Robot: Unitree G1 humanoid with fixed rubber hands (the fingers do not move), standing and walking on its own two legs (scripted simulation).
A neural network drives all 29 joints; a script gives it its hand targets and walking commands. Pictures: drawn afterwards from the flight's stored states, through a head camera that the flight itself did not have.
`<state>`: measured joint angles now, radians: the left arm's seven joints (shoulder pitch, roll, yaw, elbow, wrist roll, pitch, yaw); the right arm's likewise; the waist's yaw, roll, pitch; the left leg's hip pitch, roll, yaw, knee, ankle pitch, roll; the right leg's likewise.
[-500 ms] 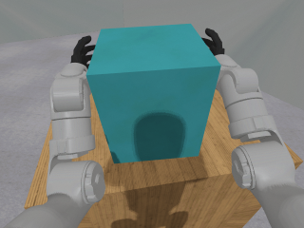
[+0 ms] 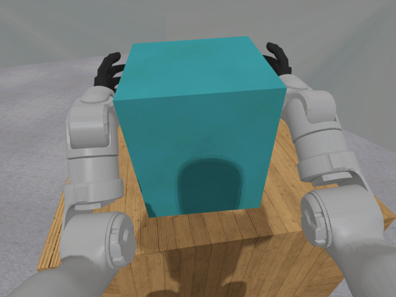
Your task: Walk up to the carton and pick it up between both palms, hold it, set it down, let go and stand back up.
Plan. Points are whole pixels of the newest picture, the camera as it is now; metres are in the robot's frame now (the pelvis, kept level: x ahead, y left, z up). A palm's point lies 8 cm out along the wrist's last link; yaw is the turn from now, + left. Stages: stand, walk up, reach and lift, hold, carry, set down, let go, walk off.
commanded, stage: hold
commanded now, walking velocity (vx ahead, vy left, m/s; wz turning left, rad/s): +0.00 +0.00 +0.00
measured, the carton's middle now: (197, 127) +0.34 +0.00 +0.24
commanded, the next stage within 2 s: none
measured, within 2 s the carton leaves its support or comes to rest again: neither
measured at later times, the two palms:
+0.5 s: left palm (106, 96) +0.36 +0.17 +0.29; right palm (275, 88) +0.38 -0.14 +0.31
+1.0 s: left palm (108, 90) +0.36 +0.16 +0.30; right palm (279, 83) +0.37 -0.14 +0.32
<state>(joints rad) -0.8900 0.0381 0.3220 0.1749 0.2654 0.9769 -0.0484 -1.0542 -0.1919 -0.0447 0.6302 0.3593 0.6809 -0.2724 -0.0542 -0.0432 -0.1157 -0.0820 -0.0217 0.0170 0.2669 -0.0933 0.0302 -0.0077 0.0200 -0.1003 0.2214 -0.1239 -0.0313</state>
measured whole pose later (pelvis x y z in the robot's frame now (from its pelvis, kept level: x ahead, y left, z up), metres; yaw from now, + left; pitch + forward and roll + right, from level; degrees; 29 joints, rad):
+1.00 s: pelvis +0.01 +0.00 +0.00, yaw -1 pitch -5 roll -1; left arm -0.89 0.03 0.33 0.12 0.27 1.00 -0.06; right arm -1.03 -0.21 -0.01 0.57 0.39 0.70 -0.29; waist -0.06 -0.04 -0.12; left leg -0.07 -0.02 0.03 0.26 -0.10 0.03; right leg 0.01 0.03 -0.09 0.19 -0.12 -0.03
